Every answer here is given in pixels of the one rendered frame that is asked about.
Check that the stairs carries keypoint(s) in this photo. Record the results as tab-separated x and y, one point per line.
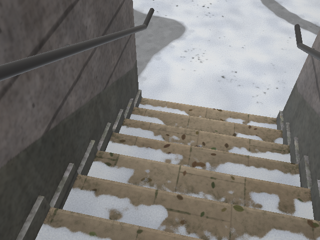
184	172

